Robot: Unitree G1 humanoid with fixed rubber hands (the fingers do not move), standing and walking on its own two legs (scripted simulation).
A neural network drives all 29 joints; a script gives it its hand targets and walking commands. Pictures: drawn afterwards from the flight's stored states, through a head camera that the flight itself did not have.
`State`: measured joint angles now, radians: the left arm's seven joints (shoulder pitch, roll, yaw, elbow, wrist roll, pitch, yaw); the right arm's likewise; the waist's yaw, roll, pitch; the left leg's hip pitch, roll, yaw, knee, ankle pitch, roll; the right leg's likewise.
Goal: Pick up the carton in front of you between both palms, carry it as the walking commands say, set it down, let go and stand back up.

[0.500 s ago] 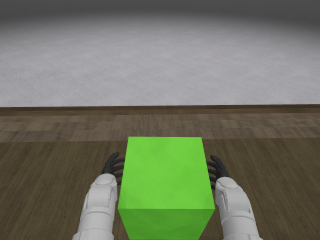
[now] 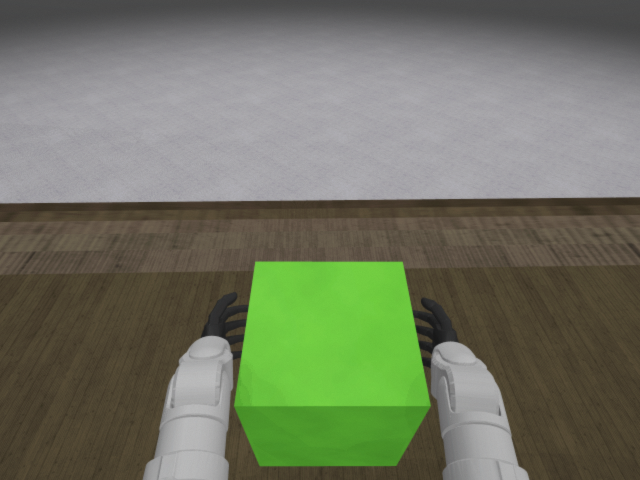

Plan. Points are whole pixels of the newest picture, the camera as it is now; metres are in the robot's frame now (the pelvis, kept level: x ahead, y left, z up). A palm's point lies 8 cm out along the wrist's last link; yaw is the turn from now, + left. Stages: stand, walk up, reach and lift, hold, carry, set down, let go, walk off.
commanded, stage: reach and lift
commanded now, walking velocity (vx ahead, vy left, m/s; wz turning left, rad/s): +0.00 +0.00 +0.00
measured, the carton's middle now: (328, 367) +0.31 +0.00 -0.05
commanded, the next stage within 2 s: hold in 0.42 s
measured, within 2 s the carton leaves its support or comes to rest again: neither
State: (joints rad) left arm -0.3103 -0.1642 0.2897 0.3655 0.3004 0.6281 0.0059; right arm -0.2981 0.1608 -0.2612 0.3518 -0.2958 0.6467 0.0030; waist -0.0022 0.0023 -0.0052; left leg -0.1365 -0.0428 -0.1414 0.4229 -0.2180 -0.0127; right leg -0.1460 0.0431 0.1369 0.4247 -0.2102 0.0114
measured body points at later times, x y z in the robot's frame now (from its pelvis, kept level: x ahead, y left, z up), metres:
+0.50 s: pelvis +0.01 +0.00 +0.00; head -0.03 +0.00 +0.45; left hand +0.31 +0.15 +0.04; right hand +0.30 -0.15 +0.04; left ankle +0.01 +0.13 -0.74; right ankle +0.02 -0.13 -0.74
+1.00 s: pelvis +0.00 +0.00 +0.00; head -0.05 +0.00 +0.45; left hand +0.30 +0.16 +0.05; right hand +0.30 -0.15 +0.05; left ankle +0.01 +0.13 -0.74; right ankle +0.02 -0.13 -0.74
